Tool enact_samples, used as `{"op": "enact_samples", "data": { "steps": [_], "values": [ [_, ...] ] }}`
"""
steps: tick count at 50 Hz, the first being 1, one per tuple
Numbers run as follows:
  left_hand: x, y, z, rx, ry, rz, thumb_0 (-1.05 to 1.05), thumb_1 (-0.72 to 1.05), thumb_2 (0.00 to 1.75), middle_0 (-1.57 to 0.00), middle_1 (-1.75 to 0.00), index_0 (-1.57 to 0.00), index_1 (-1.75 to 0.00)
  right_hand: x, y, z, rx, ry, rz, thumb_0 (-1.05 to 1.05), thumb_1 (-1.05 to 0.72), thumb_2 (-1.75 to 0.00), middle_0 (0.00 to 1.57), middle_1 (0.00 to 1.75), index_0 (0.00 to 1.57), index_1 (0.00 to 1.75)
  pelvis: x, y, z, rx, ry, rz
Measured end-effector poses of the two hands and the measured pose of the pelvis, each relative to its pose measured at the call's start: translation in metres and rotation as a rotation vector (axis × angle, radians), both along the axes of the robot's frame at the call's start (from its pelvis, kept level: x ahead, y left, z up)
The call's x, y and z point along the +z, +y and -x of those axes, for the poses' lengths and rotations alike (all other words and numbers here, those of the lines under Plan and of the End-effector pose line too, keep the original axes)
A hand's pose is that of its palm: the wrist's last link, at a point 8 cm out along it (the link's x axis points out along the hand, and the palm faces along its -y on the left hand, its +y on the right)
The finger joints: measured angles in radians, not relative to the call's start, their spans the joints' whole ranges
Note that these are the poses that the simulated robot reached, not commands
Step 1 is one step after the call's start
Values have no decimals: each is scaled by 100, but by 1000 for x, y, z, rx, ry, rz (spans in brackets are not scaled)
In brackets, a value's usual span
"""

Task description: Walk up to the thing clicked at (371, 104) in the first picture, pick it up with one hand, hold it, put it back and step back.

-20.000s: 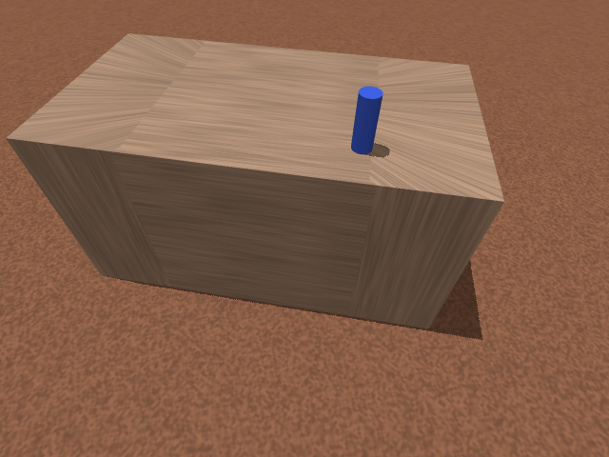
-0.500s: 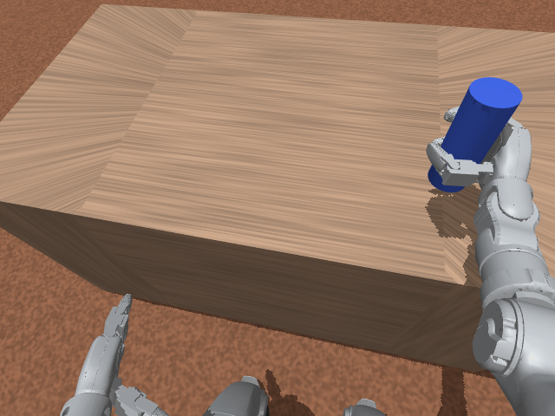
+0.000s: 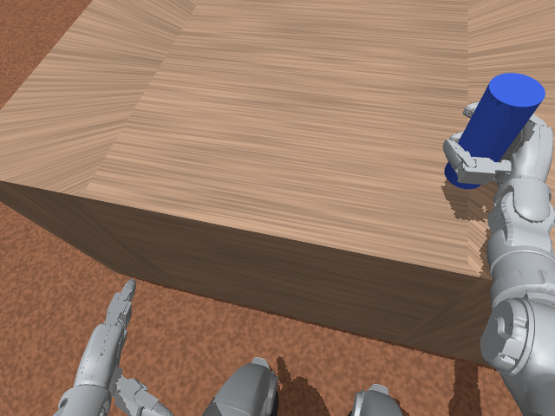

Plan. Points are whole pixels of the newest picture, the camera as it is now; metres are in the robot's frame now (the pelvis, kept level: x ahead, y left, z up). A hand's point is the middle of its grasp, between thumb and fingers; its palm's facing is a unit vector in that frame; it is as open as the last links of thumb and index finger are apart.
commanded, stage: lower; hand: right
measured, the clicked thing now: (486, 137) +0.51 -0.17 +0.07
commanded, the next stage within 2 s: loosen in 0.64 s
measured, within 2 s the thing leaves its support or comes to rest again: rests again in 0.54 s
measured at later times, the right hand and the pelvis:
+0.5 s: hand (469, 158) +0.51 -0.17 +0.03, palm faces +0.11 +0.99 +0.00, open 7.9 cm; pelvis -0.01 +0.00 -0.02, yaw +0 degrees
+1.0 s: hand (470, 167) +0.50 -0.18 +0.02, palm faces +0.11 +0.99 +0.00, open 8.1 cm; pelvis -0.01 +0.00 -0.02, yaw +0 degrees
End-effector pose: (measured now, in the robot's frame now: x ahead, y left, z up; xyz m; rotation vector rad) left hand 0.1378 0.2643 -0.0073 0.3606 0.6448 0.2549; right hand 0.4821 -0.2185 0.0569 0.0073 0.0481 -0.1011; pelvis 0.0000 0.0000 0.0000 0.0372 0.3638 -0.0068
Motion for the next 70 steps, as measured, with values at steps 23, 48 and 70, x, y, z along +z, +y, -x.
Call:
{"op": "enact_samples", "data": {
  "steps": [23, 48, 70],
  "values": [
    [-2, -2, 2, -12, -14, -32, -1, -54, 6, -5, -4, -4, -4, -27, -3, -2, -2, 4, 1, -2, 16, -114, 87, 106, 86, 106, -16, -1, 5, -1, 33, -10],
    [-3, -5, 4, -15, -20, -45, -1, -51, 4, -5, -4, -6, -4, -38, -9, 7, -7, 1, 7, -2, 14, -102, 88, 100, 88, 100, -22, -4, 8, -3, 40, -16],
    [3, 2, 6, -20, -36, -69, -1, -53, 6, -5, -4, -5, -4, -38, -4, 5, -3, 0, 6, -2, 14, -69, 95, 85, 94, 86, -24, 0, 11, -6, 40, -14]
  ]
}}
